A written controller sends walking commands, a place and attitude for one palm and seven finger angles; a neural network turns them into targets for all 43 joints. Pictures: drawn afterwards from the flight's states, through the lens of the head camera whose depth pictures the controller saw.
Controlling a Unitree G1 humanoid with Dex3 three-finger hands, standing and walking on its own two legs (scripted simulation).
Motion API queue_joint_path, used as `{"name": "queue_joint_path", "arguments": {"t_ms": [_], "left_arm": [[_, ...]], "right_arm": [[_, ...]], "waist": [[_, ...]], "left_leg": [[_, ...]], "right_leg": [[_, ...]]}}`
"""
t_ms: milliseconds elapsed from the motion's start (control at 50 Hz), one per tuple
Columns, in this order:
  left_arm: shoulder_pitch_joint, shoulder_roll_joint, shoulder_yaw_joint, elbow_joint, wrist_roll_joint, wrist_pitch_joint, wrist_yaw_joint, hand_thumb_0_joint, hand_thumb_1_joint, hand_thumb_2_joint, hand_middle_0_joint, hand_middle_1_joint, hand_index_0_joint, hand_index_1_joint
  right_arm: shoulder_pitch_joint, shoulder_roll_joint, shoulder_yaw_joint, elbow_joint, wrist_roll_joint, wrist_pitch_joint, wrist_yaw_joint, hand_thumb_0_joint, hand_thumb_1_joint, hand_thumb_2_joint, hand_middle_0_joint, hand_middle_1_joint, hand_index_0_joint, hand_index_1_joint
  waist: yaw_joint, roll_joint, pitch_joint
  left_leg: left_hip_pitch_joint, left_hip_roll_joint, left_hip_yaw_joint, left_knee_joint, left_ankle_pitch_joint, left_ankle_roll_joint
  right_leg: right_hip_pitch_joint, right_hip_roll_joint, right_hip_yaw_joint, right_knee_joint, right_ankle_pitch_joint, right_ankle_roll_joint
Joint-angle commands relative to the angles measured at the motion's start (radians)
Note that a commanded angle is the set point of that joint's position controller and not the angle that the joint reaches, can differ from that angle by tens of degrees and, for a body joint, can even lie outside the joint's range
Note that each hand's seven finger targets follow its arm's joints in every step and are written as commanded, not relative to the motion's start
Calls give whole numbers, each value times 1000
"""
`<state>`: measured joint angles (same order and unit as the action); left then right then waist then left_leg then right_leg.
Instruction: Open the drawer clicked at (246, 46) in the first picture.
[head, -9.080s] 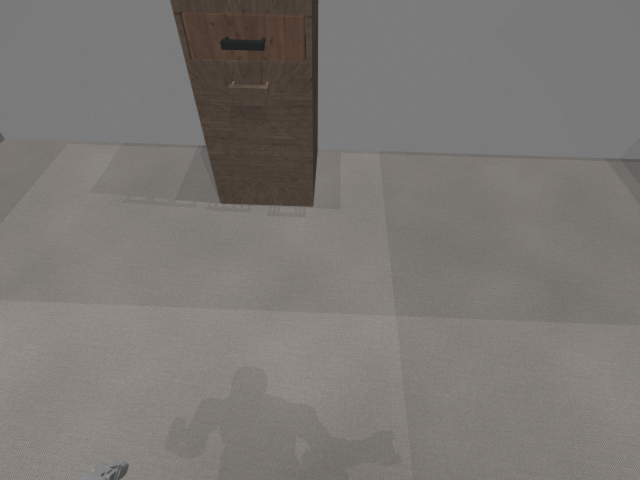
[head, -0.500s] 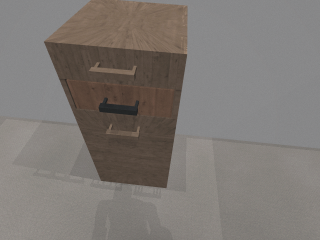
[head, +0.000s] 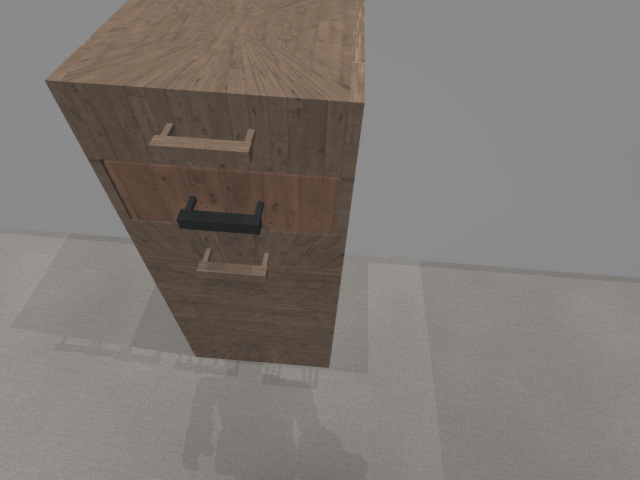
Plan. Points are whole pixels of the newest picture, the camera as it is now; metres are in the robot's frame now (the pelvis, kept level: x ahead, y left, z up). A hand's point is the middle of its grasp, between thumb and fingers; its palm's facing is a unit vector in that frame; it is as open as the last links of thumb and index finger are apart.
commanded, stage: come to a stop and stand still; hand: left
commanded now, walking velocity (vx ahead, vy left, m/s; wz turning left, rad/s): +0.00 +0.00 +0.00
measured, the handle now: (223, 213) +0.52 +0.20 -0.02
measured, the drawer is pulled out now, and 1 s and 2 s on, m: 0.00 0.00 0.00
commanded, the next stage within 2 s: look again from close up in 0.48 s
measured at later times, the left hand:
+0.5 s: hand out of the picture -0.03 +0.20 -0.16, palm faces -0.01 -0.97 -0.24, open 7.4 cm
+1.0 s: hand out of the picture -0.01 +0.15 -0.17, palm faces +0.00 -0.98 -0.19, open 7.3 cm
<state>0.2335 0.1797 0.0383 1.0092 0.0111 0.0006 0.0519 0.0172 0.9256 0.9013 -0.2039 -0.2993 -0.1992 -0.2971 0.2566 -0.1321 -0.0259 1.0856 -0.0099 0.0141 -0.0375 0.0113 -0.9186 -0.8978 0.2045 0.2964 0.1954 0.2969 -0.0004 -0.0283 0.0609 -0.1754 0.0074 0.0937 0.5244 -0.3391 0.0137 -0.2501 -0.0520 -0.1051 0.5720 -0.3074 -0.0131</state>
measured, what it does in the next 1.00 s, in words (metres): stands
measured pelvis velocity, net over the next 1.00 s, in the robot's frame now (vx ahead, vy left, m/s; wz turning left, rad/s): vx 0.00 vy -0.01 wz -0.02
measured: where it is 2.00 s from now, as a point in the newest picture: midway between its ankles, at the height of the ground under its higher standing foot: outside the picture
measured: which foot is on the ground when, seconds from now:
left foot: down 0.00-1.00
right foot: down 0.00-1.00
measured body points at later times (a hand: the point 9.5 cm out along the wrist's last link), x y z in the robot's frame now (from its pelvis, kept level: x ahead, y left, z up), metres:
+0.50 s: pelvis -0.03 +0.01 +0.01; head -0.03 -0.01 +0.45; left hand -0.02 +0.25 -0.14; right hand -0.02 -0.21 -0.16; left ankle -0.04 +0.10 -0.73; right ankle +0.00 -0.11 -0.73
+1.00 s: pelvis +0.00 -0.01 +0.01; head +0.02 -0.03 +0.46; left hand +0.00 +0.20 -0.15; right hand -0.02 -0.22 -0.16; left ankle -0.04 +0.10 -0.73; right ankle +0.00 -0.11 -0.73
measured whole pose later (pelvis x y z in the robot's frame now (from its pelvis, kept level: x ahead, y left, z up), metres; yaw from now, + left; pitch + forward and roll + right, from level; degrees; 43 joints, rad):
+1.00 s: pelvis +0.00 -0.01 +0.01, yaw -1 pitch +0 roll +1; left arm 0.28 0.13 -0.01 1.15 0.01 -0.02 0.03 0.02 0.93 0.90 -0.20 -0.30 -0.20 -0.30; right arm 0.31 -0.12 0.02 1.15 -0.02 -0.02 -0.03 0.00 -0.91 -0.90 0.20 0.30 0.19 0.30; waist 0.00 0.02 0.04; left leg -0.12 0.03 0.10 0.42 -0.29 -0.01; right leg -0.21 -0.02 -0.10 0.48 -0.27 -0.03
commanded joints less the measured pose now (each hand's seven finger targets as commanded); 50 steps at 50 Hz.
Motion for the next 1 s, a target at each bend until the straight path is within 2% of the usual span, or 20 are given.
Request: {"name": "queue_joint_path", "arguments": {"t_ms": [0, 20, 40, 60, 80, 100, 120, 140, 180, 240, 380, 520, 580, 640, 700, 780, 900, 980], "left_arm": [[58, 53, 6, -58, 3, 11, -2, 0, 900, 900, -200, -300, -200, -300], [63, 50, 4, -56, 4, 13, -5, 0, 900, 900, -200, -300, -200, -300], [156, 108, -6, 0, 1, -3, 28, 0, 900, 900, -200, -300, -200, -300], [91, 156, 4, -54, 3, -16, 18, 0, 900, 900, -200, -300, -200, -300], [38, 152, -2, -65, 3, -20, 9, 0, 900, 900, -200, -300, -200, -300], [10, 146, -9, -79, 3, -19, 2, 0, 900, 900, -200, -300, -200, -300], [0, 134, -10, -82, 3, -11, -4, 0, 900, 900, -200, -300, -200, -300], [1, 123, -13, -84, 4, -3, -10, 0, 900, 900, -200, -300, -200, -300], [27, 100, -23, -72, 7, 4, -18, 0, 900, 900, -200, -300, -200, -300], [51, 94, -31, -51, 8, 3, -25, 0, 900, 900, -200, -300, -200, -300], [71, 91, -37, -10, 2, -11, -28, 0, 900, 900, -200, -300, -200, -300], [86, 81, -41, 46, -1, -22, -26, 0, 900, 900, -200, -300, -200, -300], [95, 72, -42, 72, -3, -27, -25, 0, 900, 900, -200, -300, -200, -300], [101, 61, -41, 88, -3, -29, -23, 0, 900, 900, -200, -300, -200, -300], [101, 55, -40, 100, -3, -30, -21, 0, 900, 900, -200, -300, -200, -300], [110, 46, -39, 111, -4, -32, -19, 0, 900, 900, -200, -300, -200, -300], [113, 38, -36, 114, -2, -32, -18, 0, 900, 900, -200, -300, -200, -300], [114, 41, -33, 110, -2, -36, -17, 0, 900, 900, -200, -300, -200, -300]], "right_arm": [[57, -114, -12, -52, -5, -16, -2, 0, -900, -900, 200, 300, 200, 300], [32, -121, -12, -61, -6, -18, -1, 0, -900, -900, 200, 300, 200, 300], [-62, -182, -25, -143, 19, -33, 6, 0, -900, -900, 200, 300, 200, 300], [12, -123, -22, -166, 7, -24, 18, 0, -900, -900, 200, 300, 200, 300], [44, -101, -13, -160, 3, -16, 22, 0, -900, -900, 200, 300, 200, 300], [63, -99, -9, -164, -4, -12, 28, 0, -900, -900, 200, 300, 200, 300], [67, -116, -7, -171, -10, -16, 29, 0, -900, -900, 200, 300, 200, 300], [52, -130, -4, -182, -12, -20, 28, 0, -900, -900, 200, 300, 200, 300], [20, -161, -2, -200, -12, -22, 27, 0, -900, -900, 200, 300, 200, 300], [21, -172, 5, -194, -12, -25, 26, 0, -900, -900, 200, 300, 200, 300], [65, -163, 20, -132, -10, -31, 25, 0, -900, -900, 200, 300, 200, 300], [100, -134, 33, -53, -5, -38, 21, 0, -900, -900, 200, 300, 200, 300], [112, -120, 36, -23, -4, -42, 18, 0, -900, -900, 200, 300, 200, 300], [120, -104, 38, 3, -3, -43, 15, 0, -900, -900, 200, 300, 200, 300], [128, -92, 38, 20, -3, -42, 12, 0, -900, -900, 200, 300, 200, 300], [133, -81, 39, 35, -4, -45, 8, 0, -900, -900, 200, 300, 200, 300], [134, -64, 36, 47, -4, -43, 4, 0, -900, -900, 200, 300, 200, 300], [137, -66, 35, 47, -4, -46, 2, 0, -900, -900, 200, 300, 200, 300]], "waist": [[18, 127, -68], [26, 122, -49], [48, 132, -64], [-4, 75, -114], [-27, 25, -123], [-36, 64, -97], [-34, 126, -49], [-21, 148, -3], [2, 111, 51], [11, 55, 56], [-1, 6, 29], [-3, 18, 13], [-3, 5, -3], [-2, 26, 3], [-2, 12, 15], [1, 24, -1], [1, 35, 16], [0, 21, -25]], "left_leg": [[-12, 186, -133, -128, 634, 77], [-42, 181, -133, -138, 558, 79], [-16, 181, -79, 94, 688, 20], [-71, 89, -57, 58, 212, -6], [-48, 71, -53, 7, 41, -8], [-34, 68, -58, -35, 24, 5], [-67, 91, -106, -86, 25, 25], [-118, 121, -144, -148, 7, 40], [-204, 144, -180, -232, -111, 53], [-218, 127, -168, -260, -169, 52], [-128, 106, -133, -247, -80, 44], [-76, 101, -104, -225, 19, 36], [-52, 98, -91, -205, 73, 32], [-48, 101, -85, -203, 107, 28], [-49, 101, -81, -199, 113, 25], [-36, 102, -74, -186, 154, 23], [-24, 104, -71, -180, 179, 19], [3, 106, -66, -168, 233, 16]], "right_leg": [[59, -30, 48, -2, 207, -4], [62, -28, 56, -23, 166, -3], [17, -105, 144, -107, 454, -16], [46, -166, 204, -115, 336, -68], [-2, -174, 217, -133, 170, -89], [-40, -138, 190, -132, 49, -85], [-73, -91, 154, -114, -43, -65], [-70, -48, 116, -90, -55, -45], [-26, -18, 82, -72, -25, -27], [7, -23, 93, -96, -7, -23], [-7, -48, 130, -160, 0, -21], [7, -61, 137, -178, 49, -22], [20, -67, 141, -182, 88, -26], [29, -65, 139, -177, 120, -28], [34, -66, 133, -180, 130, -31], [53, -67, 132, -172, 183, -34], [54, -65, 127, -177, 225, -36], [86, -71, 120, -166, 313, -37]]}}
